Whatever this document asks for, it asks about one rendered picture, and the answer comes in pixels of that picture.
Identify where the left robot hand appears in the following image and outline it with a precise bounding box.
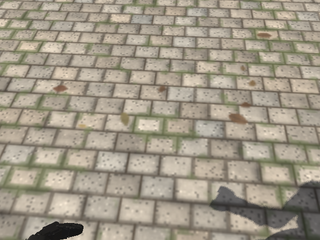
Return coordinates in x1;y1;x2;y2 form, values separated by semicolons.
25;221;84;240

